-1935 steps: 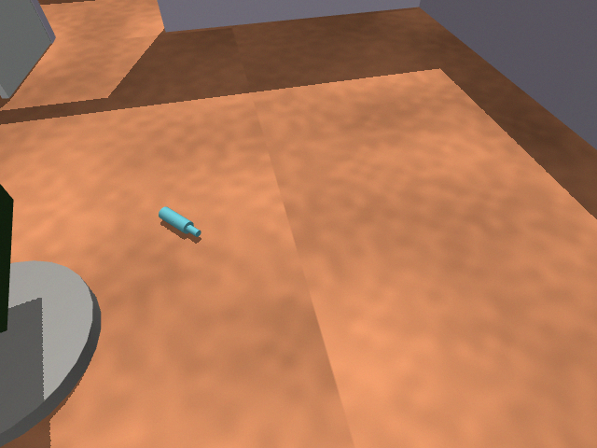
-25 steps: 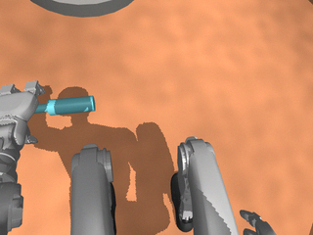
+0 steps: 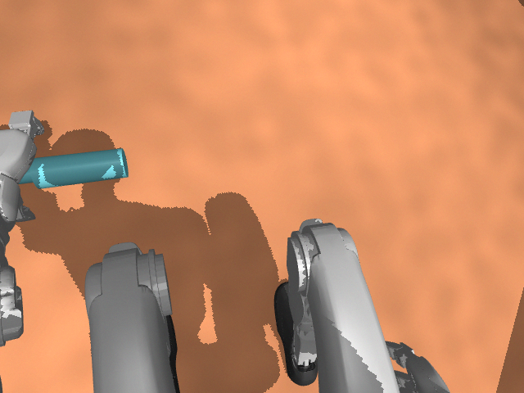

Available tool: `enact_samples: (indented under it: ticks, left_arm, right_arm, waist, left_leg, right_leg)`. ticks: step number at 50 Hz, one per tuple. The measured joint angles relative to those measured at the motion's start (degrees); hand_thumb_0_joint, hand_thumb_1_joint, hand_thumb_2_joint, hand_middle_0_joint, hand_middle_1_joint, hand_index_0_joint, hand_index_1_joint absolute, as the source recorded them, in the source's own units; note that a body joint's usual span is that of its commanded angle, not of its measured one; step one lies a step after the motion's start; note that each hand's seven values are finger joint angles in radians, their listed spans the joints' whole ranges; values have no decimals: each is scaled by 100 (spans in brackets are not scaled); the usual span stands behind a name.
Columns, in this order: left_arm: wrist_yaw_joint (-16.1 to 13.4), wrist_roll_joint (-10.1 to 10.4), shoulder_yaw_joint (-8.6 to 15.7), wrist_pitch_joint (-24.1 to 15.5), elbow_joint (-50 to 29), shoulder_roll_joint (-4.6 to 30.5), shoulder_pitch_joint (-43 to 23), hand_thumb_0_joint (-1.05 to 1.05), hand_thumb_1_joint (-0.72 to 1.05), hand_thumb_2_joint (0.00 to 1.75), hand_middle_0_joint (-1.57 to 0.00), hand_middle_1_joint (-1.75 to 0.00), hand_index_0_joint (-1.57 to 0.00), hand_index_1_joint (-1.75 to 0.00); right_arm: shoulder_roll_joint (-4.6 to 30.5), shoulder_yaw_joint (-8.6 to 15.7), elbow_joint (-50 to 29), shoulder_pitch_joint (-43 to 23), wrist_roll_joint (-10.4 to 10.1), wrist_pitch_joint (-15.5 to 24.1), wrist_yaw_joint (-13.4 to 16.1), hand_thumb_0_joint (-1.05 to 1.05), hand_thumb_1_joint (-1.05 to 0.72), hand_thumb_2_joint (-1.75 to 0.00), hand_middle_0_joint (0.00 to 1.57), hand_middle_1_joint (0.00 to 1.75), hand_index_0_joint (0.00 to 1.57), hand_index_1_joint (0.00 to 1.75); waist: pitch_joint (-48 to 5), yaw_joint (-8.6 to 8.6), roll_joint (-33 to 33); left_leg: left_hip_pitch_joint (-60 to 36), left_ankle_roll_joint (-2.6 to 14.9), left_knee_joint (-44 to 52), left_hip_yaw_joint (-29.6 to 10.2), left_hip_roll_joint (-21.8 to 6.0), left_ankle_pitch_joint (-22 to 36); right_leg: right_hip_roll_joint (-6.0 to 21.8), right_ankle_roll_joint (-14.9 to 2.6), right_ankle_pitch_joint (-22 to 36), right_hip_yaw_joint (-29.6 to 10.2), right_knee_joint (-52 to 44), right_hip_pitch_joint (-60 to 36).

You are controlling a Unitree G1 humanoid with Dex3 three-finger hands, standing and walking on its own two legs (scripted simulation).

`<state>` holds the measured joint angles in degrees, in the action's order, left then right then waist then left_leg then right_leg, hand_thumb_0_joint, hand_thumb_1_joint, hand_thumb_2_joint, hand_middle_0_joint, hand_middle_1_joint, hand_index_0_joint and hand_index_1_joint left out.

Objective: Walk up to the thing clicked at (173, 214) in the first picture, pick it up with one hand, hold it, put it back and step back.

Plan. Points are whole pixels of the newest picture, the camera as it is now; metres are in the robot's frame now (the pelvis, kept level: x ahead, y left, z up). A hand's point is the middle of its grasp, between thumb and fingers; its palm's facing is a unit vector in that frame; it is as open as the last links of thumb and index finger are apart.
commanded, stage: rise first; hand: left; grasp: from above
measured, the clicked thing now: (65, 170) +0.49 +0.31 -0.31
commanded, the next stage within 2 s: none
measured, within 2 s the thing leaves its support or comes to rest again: neither
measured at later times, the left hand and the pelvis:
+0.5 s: hand (29, 172) +0.45 +0.32 -0.19, palm faces -0.45 -0.09 -0.89, open 14.1 cm; pelvis +0.01 +0.00 -0.01, yaw -1 degrees
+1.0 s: hand (31, 174) +0.45 +0.33 -0.20, palm faces -0.46 -0.09 -0.88, open 14.2 cm; pelvis +0.00 +0.00 -0.02, yaw -2 degrees
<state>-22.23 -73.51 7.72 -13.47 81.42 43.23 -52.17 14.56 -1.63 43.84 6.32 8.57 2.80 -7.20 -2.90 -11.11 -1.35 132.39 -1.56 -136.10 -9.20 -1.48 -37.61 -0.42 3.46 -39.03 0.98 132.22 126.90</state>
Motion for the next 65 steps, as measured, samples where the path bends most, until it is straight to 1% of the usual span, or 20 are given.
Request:
enact_samples:
  ticks: [8,15,19,30,35,47,56,59,63,65]
  left_arm:
    - [18,64,72,70,46,97,-75,0,-53,101,-8,-101,-9,-99]
    - [80,122,104,38,-8,184,-64,0,-53,101,-8,-101,-9,-100]
    - [67,127,133,1,-19,219,-50,0,-53,101,-8,-102,-9,-100]
    - [-52,57,141,-45,201,347,-143,0,-54,101,-8,-102,-8,-100]
    - [-90,43,152,-45,280,399,-174,0,-55,103,-8,-100,-8,-100]
    - [-132,7,173,-73,429,543,-213,0,-56,104,-9,-99,-8,-99]
    - [-164,-10,247,-118,416,643,-183,0,-56,104,-9,-99,-8,-99]
    - [-160,-5,223,-109,422,658,-210,0,-56,104,-9,-99,-8,-99]
    - [-145,-15,241,-103,407,685,-210,0,-56,104,-9,-99,-8,-100]
    - [-131,2,185,-88,423,682,-231,0,-56,104,-9,-99,-8,-100]
  right_arm:
    - [14,-70,-34,31,35,-23,-38,0,-91,-90,20,30,21,30]
    - [56,-128,-59,82,49,-58,-69,0,-91,-90,20,30,21,30]
    - [89,-158,-72,96,64,-76,-91,0,-91,-90,20,30,21,30]
    - [154,-244,-122,67,118,-49,-128,0,-91,-90,20,30,21,30]
    - [160,-293,-131,46,143,-26,-136,0,-91,-90,20,30,21,30]
    - [147,-398,-143,58,194,28,-163,0,-91,-90,20,30,21,30]
    - [160,-450,-123,45,230,54,-187,0,-91,-90,20,30,21,30]
    - [159,-444,-121,54,233,61,-193,0,-91,-90,20,30,21,30]
    - [162,-451,-137,48,244,52,-202,0,-91,-90,20,30,21,30]
    - [159,-451,-137,49,236,52,-203,0,-91,-90,20,30,21,30]
  waist:
    - [85,-83,15]
    - [170,-115,12]
    - [215,-132,-5]
    - [278,-217,-53]
    - [305,-252,-60]
    - [385,-317,-90]
    - [441,-333,-115]
    - [429,-338,-123]
    - [414,-346,-113]
    - [400,-346,-110]
  left_leg:
    - [66,-24,-117,-49,-8,-89]
    - [90,-44,-177,-99,-13,-141]
    - [88,-51,-215,-121,-13,-160]
    - [156,-56,-333,-182,1,-127]
    - [194,-51,-378,-205,6,-104]
    - [262,-43,-479,-240,28,-86]
    - [284,-49,-547,-286,32,-106]
    - [299,-52,-560,-289,39,-106]
    - [305,-46,-570,-302,40,-111]
    - [307,-41,-564,-300,40,-112]
  right_leg:
    - [-24,33,-63,22,97,72]
    - [-40,43,-92,57,131,92]
    - [-47,48,-103,71,156,87]
    - [-69,26,-58,111,237,133]
    - [-81,43,-29,123,263,159]
    - [-89,29,-15,143,336,198]
    - [-106,69,-17,170,372,206]
    - [-102,48,-22,173,386,218]
    - [-106,66,-23,184,380,213]
    - [-104,61,-26,184,372,211]
